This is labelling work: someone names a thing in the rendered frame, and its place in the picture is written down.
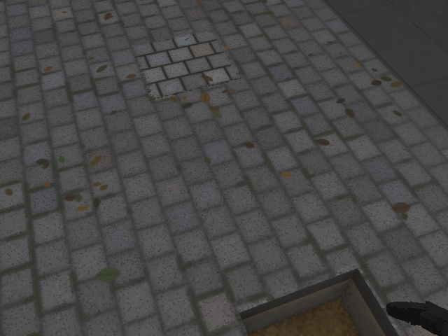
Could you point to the right robot hand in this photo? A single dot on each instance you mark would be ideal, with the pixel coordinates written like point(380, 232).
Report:
point(429, 316)

